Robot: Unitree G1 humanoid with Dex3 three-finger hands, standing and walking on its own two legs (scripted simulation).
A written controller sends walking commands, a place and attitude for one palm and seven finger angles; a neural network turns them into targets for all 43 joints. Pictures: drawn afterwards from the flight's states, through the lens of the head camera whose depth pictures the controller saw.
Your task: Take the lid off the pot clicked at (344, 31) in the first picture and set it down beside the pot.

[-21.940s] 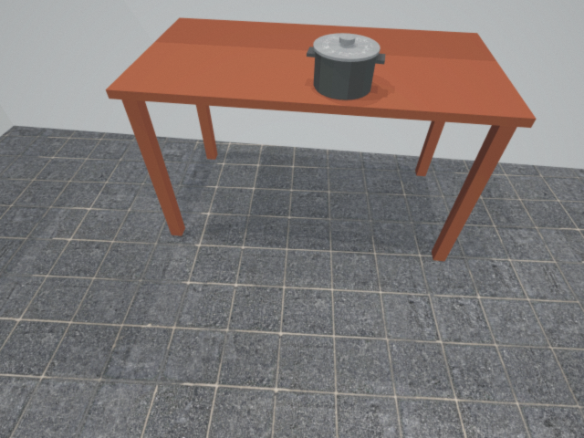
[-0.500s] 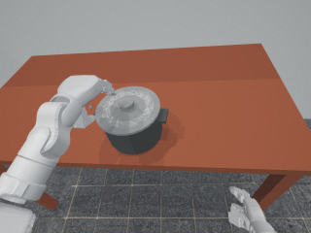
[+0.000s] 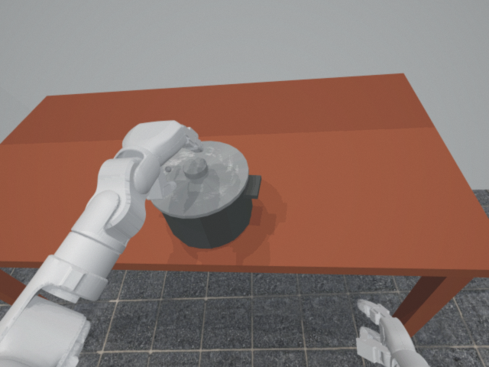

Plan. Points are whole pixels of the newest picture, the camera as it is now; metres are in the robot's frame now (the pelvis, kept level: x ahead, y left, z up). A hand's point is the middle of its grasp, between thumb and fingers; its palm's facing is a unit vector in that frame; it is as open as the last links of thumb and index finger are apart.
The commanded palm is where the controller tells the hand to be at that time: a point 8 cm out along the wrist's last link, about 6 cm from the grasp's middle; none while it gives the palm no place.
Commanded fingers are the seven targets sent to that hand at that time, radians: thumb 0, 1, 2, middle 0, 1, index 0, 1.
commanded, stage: move the open hand above the knob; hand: left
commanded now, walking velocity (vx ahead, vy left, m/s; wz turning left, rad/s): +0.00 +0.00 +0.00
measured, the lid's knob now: (195, 168) +0.44 +0.12 +0.10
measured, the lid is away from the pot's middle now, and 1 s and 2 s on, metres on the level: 0.00 0.00 0.00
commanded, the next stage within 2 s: lower the open fingers around the knob in 1.62 s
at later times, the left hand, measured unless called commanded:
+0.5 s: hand (178, 133) +0.44 +0.13 +0.18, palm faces -0.09 -0.09 -0.99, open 10.1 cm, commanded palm +0.39 +0.13 +0.23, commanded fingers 0.00 -0.32 1.49 -0.84 -0.08 -0.84 -0.08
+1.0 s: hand (183, 161) +0.39 +0.12 +0.16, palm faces -0.15 -0.02 -0.99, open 10.1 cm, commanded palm +0.38 +0.13 +0.23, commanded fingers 0.00 -0.32 1.49 -0.84 -0.08 -0.84 -0.08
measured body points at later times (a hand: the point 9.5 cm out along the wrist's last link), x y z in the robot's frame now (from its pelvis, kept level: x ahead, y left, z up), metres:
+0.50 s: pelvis +0.01 +0.00 +0.00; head +0.02 -0.04 +0.45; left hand +0.44 +0.13 +0.24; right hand +0.17 -0.24 -0.12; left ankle +0.02 +0.10 -0.74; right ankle -0.01 -0.12 -0.74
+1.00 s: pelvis +0.00 +0.00 +0.00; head +0.00 -0.04 +0.45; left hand +0.40 +0.12 +0.21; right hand +0.21 -0.21 -0.10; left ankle +0.02 +0.10 -0.74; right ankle -0.01 -0.12 -0.74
